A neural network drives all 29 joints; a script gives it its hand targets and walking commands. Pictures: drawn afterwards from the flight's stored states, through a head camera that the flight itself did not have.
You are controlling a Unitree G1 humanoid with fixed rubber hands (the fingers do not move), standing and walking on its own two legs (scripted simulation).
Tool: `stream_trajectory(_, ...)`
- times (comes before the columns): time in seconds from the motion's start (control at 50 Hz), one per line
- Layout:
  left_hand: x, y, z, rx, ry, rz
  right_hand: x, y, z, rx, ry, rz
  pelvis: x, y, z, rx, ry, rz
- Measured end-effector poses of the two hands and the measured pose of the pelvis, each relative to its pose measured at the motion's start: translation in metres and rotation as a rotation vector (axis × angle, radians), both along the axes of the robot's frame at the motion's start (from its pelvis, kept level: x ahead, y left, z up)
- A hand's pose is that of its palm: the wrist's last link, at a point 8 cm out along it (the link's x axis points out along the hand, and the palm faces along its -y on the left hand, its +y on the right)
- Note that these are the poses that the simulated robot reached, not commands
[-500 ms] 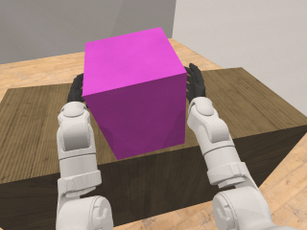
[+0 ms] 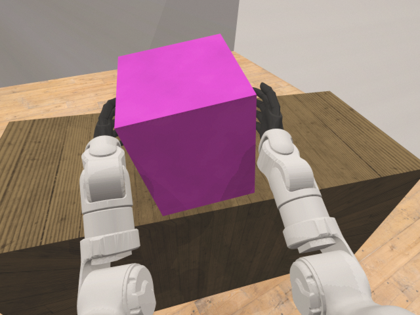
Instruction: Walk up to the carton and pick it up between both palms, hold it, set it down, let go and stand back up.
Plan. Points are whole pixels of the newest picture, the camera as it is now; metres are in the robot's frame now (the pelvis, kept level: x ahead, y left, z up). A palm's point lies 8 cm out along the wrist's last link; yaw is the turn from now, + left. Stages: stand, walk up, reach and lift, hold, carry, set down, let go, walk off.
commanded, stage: hold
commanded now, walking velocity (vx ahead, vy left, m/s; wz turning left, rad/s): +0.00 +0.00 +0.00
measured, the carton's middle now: (190, 128) +0.42 +0.01 +0.18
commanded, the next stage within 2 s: none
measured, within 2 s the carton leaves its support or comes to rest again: neither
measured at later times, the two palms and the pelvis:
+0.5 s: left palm (104, 142) +0.35 +0.16 +0.20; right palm (268, 129) +0.35 -0.13 +0.22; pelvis +0.00 +0.00 +0.00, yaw +0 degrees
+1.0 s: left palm (103, 146) +0.35 +0.16 +0.19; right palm (267, 131) +0.35 -0.12 +0.21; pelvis +0.00 +0.00 +0.00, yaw +0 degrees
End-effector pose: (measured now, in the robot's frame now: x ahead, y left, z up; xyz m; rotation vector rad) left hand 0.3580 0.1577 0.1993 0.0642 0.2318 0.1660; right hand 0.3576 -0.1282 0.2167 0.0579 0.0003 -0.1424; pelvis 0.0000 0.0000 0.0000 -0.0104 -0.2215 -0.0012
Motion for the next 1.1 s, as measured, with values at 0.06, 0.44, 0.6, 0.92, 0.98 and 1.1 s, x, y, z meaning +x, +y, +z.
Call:
stream_trajectory(0.06,-0.0012,-0.0003,-0.0020,-0.001,-0.004,-0.001,-0.0016,-0.0003,-0.0021,0.002,-0.004,-0.001,0.0006,0.0003,-0.0002,-0.001,-0.007,-0.001)
stream_trajectory(0.44,-0.0047,0.0024,0.0000,0.004,0.000,0.005,-0.0036,0.0024,-0.0019,0.008,-0.002,0.003,-0.0024,0.0002,-0.0006,0.000,-0.006,0.001)
stream_trajectory(0.6,-0.0061,0.0024,0.0006,0.001,0.000,0.005,-0.0048,0.0026,0.0003,0.001,-0.004,0.001,-0.0034,-0.0004,-0.0006,0.001,-0.009,0.003)
stream_trajectory(0.92,-0.0079,0.0050,-0.0046,-0.002,0.012,0.016,-0.0030,0.0055,-0.0018,-0.014,0.001,0.014,-0.0045,-0.0036,-0.0005,0.002,-0.010,0.005)
stream_trajectory(0.98,-0.0083,0.0052,-0.0047,-0.008,0.008,0.017,-0.0035,0.0055,-0.0030,-0.008,-0.002,0.013,-0.0041,-0.0038,-0.0004,0.002,-0.011,0.007)
stream_trajectory(1.1,-0.0048,0.0021,-0.0046,0.000,0.011,0.012,-0.0019,0.0024,-0.0055,0.003,0.000,0.004,-0.0042,-0.0039,-0.0006,0.002,-0.007,0.010)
